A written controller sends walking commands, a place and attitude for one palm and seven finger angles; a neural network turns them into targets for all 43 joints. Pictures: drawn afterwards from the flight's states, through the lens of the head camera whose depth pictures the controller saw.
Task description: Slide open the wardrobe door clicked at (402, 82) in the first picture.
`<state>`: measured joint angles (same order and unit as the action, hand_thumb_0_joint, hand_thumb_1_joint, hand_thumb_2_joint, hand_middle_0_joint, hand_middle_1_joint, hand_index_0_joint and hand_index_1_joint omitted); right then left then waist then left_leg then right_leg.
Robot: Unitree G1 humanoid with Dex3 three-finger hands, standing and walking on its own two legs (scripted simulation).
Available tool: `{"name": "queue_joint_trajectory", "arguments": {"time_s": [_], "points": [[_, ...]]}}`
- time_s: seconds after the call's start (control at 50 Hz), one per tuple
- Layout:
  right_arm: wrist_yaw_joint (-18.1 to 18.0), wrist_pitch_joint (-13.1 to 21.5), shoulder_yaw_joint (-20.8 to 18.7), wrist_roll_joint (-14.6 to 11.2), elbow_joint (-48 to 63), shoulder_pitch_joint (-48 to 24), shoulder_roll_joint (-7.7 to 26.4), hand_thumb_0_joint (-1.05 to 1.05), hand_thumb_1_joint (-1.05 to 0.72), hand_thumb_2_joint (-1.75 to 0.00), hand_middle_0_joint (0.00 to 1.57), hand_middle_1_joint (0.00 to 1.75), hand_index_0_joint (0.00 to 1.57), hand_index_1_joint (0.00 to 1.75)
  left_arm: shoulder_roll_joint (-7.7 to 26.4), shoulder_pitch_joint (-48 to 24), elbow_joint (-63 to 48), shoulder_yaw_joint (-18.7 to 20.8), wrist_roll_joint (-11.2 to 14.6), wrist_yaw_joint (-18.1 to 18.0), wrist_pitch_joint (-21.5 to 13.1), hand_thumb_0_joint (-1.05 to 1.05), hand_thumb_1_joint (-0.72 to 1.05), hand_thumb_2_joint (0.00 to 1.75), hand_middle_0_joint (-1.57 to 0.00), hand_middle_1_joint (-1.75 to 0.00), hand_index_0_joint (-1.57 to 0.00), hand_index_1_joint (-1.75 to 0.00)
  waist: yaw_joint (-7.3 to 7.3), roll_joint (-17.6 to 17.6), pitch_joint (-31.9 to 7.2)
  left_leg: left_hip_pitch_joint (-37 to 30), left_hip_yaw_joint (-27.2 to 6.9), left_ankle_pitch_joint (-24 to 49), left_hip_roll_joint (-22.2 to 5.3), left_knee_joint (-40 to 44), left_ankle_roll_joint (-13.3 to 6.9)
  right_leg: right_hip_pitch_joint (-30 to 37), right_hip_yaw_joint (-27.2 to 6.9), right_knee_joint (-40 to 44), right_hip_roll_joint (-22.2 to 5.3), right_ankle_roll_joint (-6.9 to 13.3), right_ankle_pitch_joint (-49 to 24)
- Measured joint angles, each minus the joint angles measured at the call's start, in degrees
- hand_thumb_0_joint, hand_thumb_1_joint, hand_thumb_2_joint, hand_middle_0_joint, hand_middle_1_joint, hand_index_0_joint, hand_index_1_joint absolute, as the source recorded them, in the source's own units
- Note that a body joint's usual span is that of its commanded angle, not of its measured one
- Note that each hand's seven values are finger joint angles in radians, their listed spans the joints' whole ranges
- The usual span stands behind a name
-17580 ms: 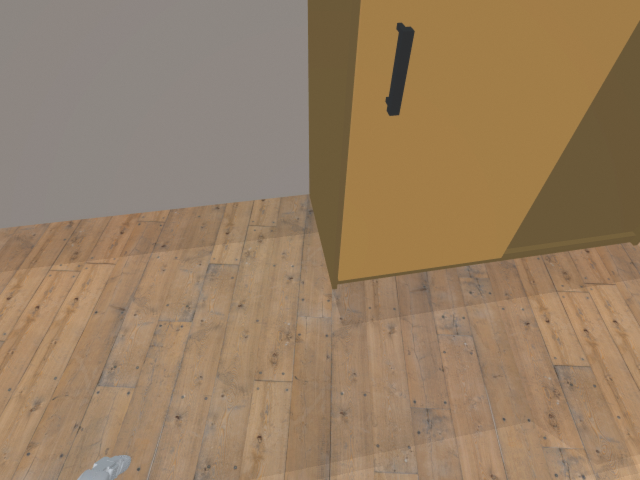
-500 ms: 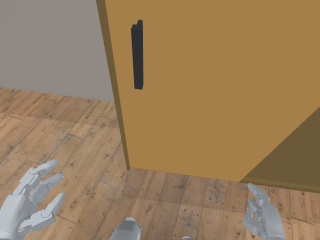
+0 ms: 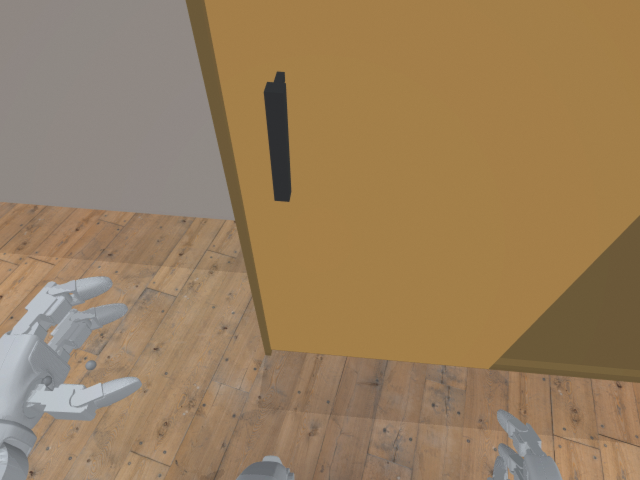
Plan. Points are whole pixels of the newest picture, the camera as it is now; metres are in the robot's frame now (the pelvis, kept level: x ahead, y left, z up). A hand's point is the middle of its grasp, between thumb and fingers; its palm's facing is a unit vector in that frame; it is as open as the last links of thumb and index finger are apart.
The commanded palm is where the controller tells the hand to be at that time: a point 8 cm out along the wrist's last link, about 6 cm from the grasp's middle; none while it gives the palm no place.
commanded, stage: raise the hand with hooked fingers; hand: left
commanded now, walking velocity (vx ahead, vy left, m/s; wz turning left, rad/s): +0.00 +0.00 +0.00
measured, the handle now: (281, 140) +0.53 +0.10 +0.13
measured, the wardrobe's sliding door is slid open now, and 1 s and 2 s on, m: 0.00 0.00 0.00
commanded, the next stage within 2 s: move the hooked fingers beside the handle in 1.14 s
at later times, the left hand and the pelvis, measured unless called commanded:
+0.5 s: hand (43, 313) +0.24 +0.29 +0.14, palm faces +0.04 -1.00 -0.06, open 13.9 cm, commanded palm +0.22 +0.34 +0.14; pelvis -0.01 +0.02 +0.03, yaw +1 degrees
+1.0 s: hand (66, 288) +0.26 +0.27 +0.15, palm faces +0.05 -1.00 -0.04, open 14.0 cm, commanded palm +0.23 +0.32 +0.16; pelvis +0.00 -0.01 +0.03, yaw +1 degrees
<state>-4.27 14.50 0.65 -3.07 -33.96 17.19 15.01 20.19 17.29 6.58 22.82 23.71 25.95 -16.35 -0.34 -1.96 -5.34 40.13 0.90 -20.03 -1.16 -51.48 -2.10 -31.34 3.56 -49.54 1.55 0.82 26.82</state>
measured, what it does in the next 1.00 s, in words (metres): stands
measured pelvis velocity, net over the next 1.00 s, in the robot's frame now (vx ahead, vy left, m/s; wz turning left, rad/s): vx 0.00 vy -0.01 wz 0.01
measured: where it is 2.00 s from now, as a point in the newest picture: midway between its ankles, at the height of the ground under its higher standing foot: outside the picture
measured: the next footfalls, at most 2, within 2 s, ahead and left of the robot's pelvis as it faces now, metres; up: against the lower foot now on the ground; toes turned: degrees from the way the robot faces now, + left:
none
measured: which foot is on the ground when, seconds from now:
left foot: down 0.00-1.00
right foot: down 0.00-1.00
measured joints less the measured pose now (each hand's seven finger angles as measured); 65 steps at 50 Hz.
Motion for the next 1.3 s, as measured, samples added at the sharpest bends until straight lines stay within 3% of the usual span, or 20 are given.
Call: {"name": "queue_joint_trajectory", "arguments": {"time_s": [0.12,0.22,0.36,0.42,0.54,0.72,1.02,1.3], "points": [[-0.92,0.77,0.57,-0.10,0.22,-1.40,0.39,0.02,-0.90,-0.90,0.20,0.30,0.20,0.30,0.80,-1.64,-1.70,-2.72,-2.16,-0.10,1.89,0.00,-0.16,0.45,-0.28,-0.98,-0.28,-0.98,-0.20,0.56,1.18,-2.39,0.10,0.79,0.52,1.61,-0.79,2.74,-0.06,2.29,-0.45,-0.65,-1.21],[-1.10,0.92,1.75,-0.26,1.04,-2.52,-0.59,0.02,-0.90,-0.90,0.20,0.30,0.20,0.30,2.04,-4.92,-3.28,-1.53,-1.84,-1.75,2.45,-0.01,-0.28,0.40,-0.29,-1.06,-0.29,-1.06,-0.26,0.90,1.36,-5.58,0.15,1.66,0.90,3.84,-1.10,6.14,-0.10,4.97,-0.73,-1.01,-2.39],[-1.29,-0.24,3.37,-0.82,2.20,-3.26,-1.05,0.01,-0.90,-0.90,0.20,0.30,0.20,0.30,3.75,-10.21,1.58,-0.81,-2.36,-0.94,9.97,-0.01,-0.42,0.34,-0.30,-1.15,-0.30,-1.15,-0.97,0.03,1.74,-9.49,0.32,3.67,1.57,7.91,-1.55,10.02,-0.21,9.04,-1.27,-1.43,-4.45],[-1.44,-0.39,3.75,-0.70,2.20,-3.32,-0.96,0.01,-0.90,-0.90,0.20,0.30,0.20,0.30,3.70,-11.44,2.02,-1.16,-3.13,-0.83,11.49,-0.01,-0.46,0.32,-0.30,-1.17,-0.30,-1.17,-1.31,-0.12,2.51,-10.86,0.36,4.46,1.76,9.37,-1.63,11.31,-0.24,10.36,-1.42,-1.44,-5.18],[-1.93,-0.75,4.32,-0.53,0.81,-3.02,-1.02,0.01,-0.90,-0.90,0.20,0.30,0.20,0.30,4.18,-14.85,2.49,0.09,-3.25,-0.58,10.84,-0.02,-0.49,0.31,-0.30,-1.19,-0.30,-1.19,-1.69,0.45,3.53,-13.55,0.23,5.72,1.83,12.00,-1.37,13.87,-0.15,12.76,-1.39,-1.23,-6.31],[-2.40,-1.24,3.89,-1.18,-0.04,-2.12,0.12,0.02,-0.90,-0.90,0.20,0.30,0.20,0.30,6.73,-19.57,7.53,1.55,-3.16,1.46,14.74,-0.02,-0.50,0.31,-0.30,-1.20,-0.30,-1.20,-1.06,-0.17,3.97,-16.16,-0.08,7.19,1.60,15.19,-0.74,16.32,0.05,15.73,-1.02,-0.74,-7.66],[-2.15,-1.13,2.71,-0.91,-0.50,-2.14,0.58,0.02,-0.90,-0.90,0.20,0.30,0.20,0.30,4.18,-17.46,7.20,1.86,-2.80,1.13,12.14,-0.02,-0.50,0.30,-0.30,-1.20,-0.30,-1.20,-1.12,-0.14,4.16,-16.77,-0.31,6.86,0.53,15.71,0.65,16.56,0.06,15.80,0.08,0.58,-7.12],[-2.21,-1.78,2.37,-1.17,-0.33,-3.00,0.73,0.02,-0.90,-0.90,0.20,0.30,0.20,0.30,3.80,-18.65,9.25,1.24,-2.19,2.00,12.24,-0.02,-0.50,0.30,-0.30,-1.20,-0.30,-1.20,-1.35,-0.65,3.08,-16.13,-0.12,5.94,0.20,14.71,1.19,15.52,-0.19,14.18,0.35,1.02,-5.95]]}}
